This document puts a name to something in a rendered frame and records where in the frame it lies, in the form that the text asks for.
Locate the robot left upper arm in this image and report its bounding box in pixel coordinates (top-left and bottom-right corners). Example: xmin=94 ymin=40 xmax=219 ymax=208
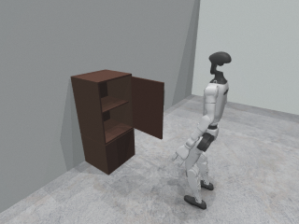
xmin=203 ymin=84 xmax=219 ymax=125

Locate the robot right shin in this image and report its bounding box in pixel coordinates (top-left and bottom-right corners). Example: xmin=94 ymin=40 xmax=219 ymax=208
xmin=196 ymin=151 xmax=209 ymax=185

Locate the left robot forearm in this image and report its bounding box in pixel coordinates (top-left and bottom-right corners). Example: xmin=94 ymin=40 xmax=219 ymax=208
xmin=184 ymin=116 xmax=210 ymax=149

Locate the humanoid robot torso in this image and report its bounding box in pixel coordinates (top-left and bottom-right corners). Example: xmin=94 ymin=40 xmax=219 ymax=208
xmin=202 ymin=80 xmax=229 ymax=143

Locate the left robot hand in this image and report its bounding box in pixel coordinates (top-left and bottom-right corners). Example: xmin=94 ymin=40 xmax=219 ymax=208
xmin=172 ymin=145 xmax=190 ymax=167

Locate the cupboard door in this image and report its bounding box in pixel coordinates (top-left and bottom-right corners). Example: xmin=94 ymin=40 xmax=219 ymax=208
xmin=131 ymin=77 xmax=164 ymax=140

